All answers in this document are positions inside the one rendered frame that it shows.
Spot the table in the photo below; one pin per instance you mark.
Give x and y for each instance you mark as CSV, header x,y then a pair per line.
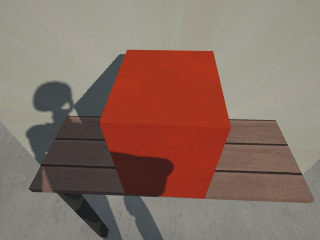
x,y
256,164

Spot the carton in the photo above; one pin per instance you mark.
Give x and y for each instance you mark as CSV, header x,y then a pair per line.
x,y
166,122

